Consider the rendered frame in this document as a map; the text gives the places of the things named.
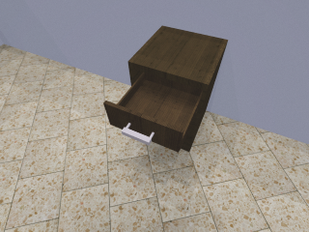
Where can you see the drawer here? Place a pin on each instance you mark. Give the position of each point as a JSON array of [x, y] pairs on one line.
[[159, 105]]

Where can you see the handle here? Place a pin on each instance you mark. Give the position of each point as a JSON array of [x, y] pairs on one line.
[[136, 135]]

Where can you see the cabinet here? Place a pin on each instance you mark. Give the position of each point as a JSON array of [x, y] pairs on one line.
[[185, 57]]

